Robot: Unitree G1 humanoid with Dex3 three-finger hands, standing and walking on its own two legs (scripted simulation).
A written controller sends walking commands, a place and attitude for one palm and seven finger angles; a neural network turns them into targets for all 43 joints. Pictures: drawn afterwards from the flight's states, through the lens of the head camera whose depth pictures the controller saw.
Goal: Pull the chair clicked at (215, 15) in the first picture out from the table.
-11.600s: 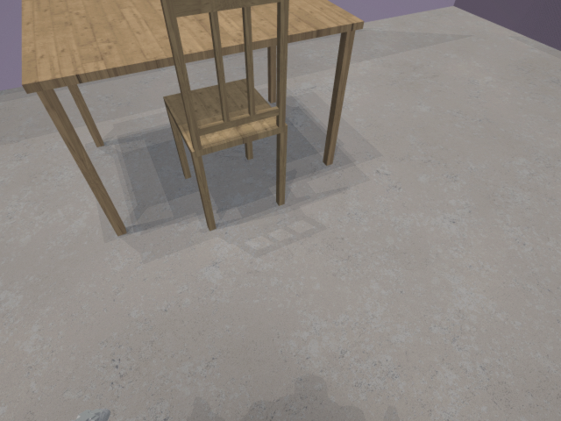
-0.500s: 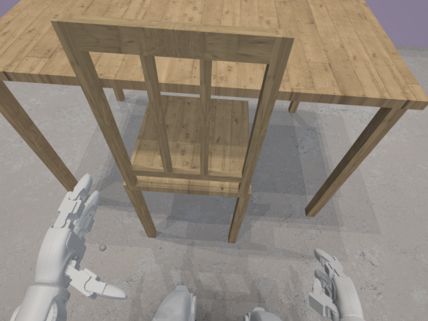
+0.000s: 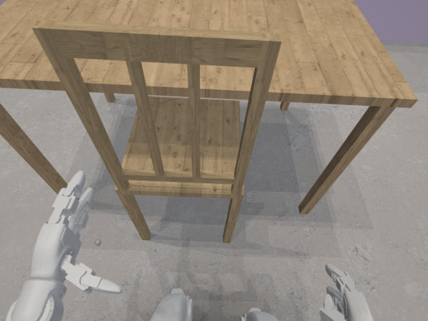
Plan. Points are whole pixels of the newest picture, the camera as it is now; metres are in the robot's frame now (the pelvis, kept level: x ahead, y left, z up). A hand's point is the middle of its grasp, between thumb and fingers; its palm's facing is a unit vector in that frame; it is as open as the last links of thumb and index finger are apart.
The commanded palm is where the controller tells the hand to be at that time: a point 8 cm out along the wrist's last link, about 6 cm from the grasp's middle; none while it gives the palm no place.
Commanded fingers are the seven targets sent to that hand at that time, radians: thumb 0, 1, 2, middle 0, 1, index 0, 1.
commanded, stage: raise the hand toward the chair's back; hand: left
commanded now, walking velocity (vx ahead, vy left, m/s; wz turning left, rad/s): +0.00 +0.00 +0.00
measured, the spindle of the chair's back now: (149, 130) +0.50 +0.17 +0.03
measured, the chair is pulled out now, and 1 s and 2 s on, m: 0.00 0.00 0.00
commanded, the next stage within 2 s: aim the fingers beside a spindle in 0.16 s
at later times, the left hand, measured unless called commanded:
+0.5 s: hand (113, 235) +0.26 +0.19 +0.03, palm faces +0.01 -1.00 -0.04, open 16.9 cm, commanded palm +0.24 +0.24 +0.04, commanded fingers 0.00 -0.50 0.30 -0.06 -0.08 -0.06 -0.08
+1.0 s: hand (128, 219) +0.29 +0.17 +0.01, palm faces -0.01 -1.00 -0.02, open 16.9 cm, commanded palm +0.28 +0.23 +0.02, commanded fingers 0.00 -0.50 0.30 -0.06 -0.08 -0.06 -0.08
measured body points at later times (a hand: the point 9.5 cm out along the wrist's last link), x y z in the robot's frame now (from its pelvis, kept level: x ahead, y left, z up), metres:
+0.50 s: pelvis +0.00 -0.01 -0.01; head +0.07 +0.00 +0.44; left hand +0.25 +0.24 +0.04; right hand +0.18 -0.26 -0.09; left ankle +0.05 +0.09 -0.66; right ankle -0.01 -0.11 -0.66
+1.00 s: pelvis +0.00 -0.01 -0.02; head +0.08 +0.00 +0.42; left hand +0.29 +0.23 +0.01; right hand +0.15 -0.26 -0.11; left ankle +0.05 +0.09 -0.66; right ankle -0.01 -0.11 -0.66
